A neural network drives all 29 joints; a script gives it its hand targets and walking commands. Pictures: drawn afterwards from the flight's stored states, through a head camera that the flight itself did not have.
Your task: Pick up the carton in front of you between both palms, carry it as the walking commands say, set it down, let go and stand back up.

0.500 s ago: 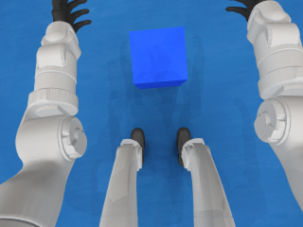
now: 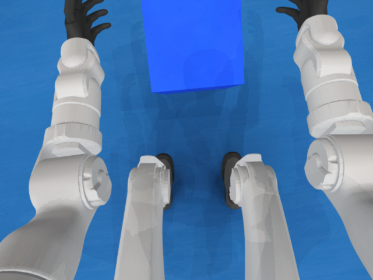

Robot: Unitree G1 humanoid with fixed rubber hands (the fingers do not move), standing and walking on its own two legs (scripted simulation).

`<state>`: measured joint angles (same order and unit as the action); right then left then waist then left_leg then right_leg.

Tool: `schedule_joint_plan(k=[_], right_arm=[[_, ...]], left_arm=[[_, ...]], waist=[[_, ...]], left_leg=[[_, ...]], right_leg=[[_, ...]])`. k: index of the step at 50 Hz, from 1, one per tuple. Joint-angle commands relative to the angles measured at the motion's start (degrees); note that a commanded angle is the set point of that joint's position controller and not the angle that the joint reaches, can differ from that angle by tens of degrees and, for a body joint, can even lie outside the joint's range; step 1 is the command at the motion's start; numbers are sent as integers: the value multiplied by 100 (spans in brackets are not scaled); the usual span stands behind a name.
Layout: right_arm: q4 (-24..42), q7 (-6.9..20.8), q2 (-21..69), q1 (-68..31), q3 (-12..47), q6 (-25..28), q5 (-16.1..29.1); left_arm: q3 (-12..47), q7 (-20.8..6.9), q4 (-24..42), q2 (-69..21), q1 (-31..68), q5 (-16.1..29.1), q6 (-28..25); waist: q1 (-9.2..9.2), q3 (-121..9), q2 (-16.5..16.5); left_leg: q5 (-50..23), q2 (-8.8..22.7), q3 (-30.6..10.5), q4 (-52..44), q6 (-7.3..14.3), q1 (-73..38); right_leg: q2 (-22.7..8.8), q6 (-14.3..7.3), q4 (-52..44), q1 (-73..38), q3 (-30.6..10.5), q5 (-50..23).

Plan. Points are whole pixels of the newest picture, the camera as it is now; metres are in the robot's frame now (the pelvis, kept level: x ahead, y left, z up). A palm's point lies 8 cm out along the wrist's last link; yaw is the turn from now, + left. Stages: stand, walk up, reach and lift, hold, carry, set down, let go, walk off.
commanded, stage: reach and lift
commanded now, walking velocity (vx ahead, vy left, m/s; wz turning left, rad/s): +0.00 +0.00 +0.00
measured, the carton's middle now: (193, 52) +0.53 +0.01 -0.39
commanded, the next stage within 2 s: none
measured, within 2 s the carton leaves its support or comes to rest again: leaves its support in 1.34 s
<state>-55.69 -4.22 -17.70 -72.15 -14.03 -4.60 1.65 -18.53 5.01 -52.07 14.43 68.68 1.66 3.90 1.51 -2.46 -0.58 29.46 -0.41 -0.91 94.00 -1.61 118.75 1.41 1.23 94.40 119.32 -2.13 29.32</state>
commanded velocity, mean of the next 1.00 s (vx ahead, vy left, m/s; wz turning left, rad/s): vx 0.00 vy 0.00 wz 0.00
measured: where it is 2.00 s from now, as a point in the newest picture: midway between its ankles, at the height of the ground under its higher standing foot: (197, 190)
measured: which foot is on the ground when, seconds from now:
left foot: down 0.00-1.00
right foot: down 0.00-1.00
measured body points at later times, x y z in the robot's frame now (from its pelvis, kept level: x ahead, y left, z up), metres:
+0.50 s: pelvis -0.04 +0.00 -0.14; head +0.35 +0.00 +0.07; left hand +0.53 +0.19 -0.34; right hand +0.54 -0.18 -0.33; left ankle +0.07 +0.13 -0.48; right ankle +0.07 -0.12 -0.48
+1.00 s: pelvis -0.04 +0.00 -0.15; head +0.34 +0.00 +0.08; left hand +0.53 +0.16 -0.33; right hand +0.54 -0.14 -0.33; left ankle +0.07 +0.13 -0.48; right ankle +0.07 -0.12 -0.48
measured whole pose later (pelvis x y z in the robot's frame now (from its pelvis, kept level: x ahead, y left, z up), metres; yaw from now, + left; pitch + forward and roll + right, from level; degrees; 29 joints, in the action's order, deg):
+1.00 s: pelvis -0.04 +0.00 -0.15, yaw +0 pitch +36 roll +1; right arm -68.9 -6.6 -20.3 -92.9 -2.7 -4.4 11.3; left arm -6.4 7.3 -66.7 17.9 90.9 11.8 4.1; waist 1.3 25.2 0.3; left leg 32.7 -1.6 -1.3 125.5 -2.0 128.7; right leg 1.8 2.0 125.8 128.9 -2.1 32.8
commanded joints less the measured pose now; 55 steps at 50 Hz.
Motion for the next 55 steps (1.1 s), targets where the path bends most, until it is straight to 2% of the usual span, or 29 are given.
schedule_joint_plan(k=[1,4,8,12,16,21,24,27,30,34,39,43,46,49,50,51,52,55], right_arm=[[535,-176,-1054,-2025,639,-78,716],[539,-223,-1249,-2631,757,-180,909],[-83,-190,-1294,-3063,838,-284,926],[-680,-120,-1321,-3304,845,-208,871],[-950,-77,-1387,-3554,800,-49,848],[-796,-115,-1505,-3800,961,151,1007],[-467,-179,-1503,-3994,1111,210,1112],[-464,-219,-1334,-3856,1176,202,1165],[-636,-209,-1095,-3476,1223,184,1168],[-834,-196,-1051,-3126,1041,189,1017],[-787,-180,-1016,-3231,877,212,865],[-734,-174,-810,-3543,1049,182,959],[-677,-104,-240,-3904,1297,121,1032],[-603,239,1287,-4569,1400,-28,784],[-609,514,2392,-4832,1487,-126,646],[-574,793,3401,-5006,1549,-194,517],[-491,1031,4026,-4971,1469,-281,435],[-280,1487,4877,-4789,1355,-503,371]], left_arm=[[700,206,568,1029,1798,837,108],[845,271,459,1235,2334,1074,229],[877,266,-150,1335,2853,1064,325],[822,193,-710,1311,3165,937,240],[862,154,-926,1372,3504,875,72],[1038,210,-805,1476,3750,1022,-106],[1086,254,-548,1583,3918,1139,-166],[1088,243,-641,1555,3798,1117,-172],[1108,197,-921,1358,3405,1072,-154],[1068,162,-1060,1156,3122,1005,-148],[1038,141,-919,1120,3339,957,-177],[1241,138,-808,901,3693,1058,-147],[1420,68,-784,378,4032,1086,-82],[1357,-234,-859,-901,4546,762,58],[1537,-511,-791,-1984,4877,641,160],[1650,-798,-842,-3109,5081,496,267],[1618,-1049,-803,-3787,5099,359,377],[1627,-1519,-456,-4691,4877,252,615]], waist=[[97,-7096,-257],[143,-6837,-366],[167,-5783,-398],[115,-4931,-289],[54,-4539,-89],[41,-5064,-16],[74,-5344,-95],[102,-5304,-199],[134,-5143,-182],[42,-4840,-35],[-49,-4507,-16],[-5,-4448,-36],[43,-4228,-131],[107,-3909,-212],[130,-3768,-212],[58,-3472,-240],[79,-3220,-214],[133,-3255,-113]], left_leg=[[-2918,-296,404,599,-179,-3481],[-2163,-253,481,919,-133,-3146],[-1167,-160,492,1192,-100,-2506],[-735,-72,418,1512,-92,-2128],[-889,-25,333,1821,-111,-2141],[-1709,-44,281,2217,-134,-2695],[-2044,-76,274,2333,-98,-2746],[-2321,-110,314,2447,-80,-2741],[-2369,-158,337,2461,-91,-2723],[-2328,-195,288,2423,-118,-2684],[-2085,-200,251,2394,-124,-2351],[-1706,-206,289,2319,-106,-2302],[-1273,-255,317,2236,-76,-2268],[-980,-338,365,2256,-56,-2221],[-976,-410,377,2298,-25,-2231],[-910,-480,432,2332,-11,-2169],[-822,-528,477,2360,4,-2049],[-986,-593,539,2407,88,-1997]], right_leg=[[248,147,672,-3819,354,-2764],[170,134,993,-3672,386,-2064],[59,102,1236,-3163,362,-1140],[-27,89,1490,-2657,289,-722],[-66,75,1803,-2315,251,-801],[-65,78,2215,-2519,282,-1474],[-53,82,2371,-2719,303,-1854],[18,106,2449,-2911,321,-2185],[66,117,2464,-2931,324,-2262],[91,127,2448,-2465,360,-2049],[83,118,2379,-2132,327,-1820],[100,86,2309,-2275,335,-1496],[164,57,2264,-2455,366,-1142],[271,55,2266,-2463,396,-908],[344,35,2293,-2432,391,-882],[428,20,2316,-2238,449,-793],[461,15,2346,-2040,474,-709],[543,-10,2379,-1755,572,-748]])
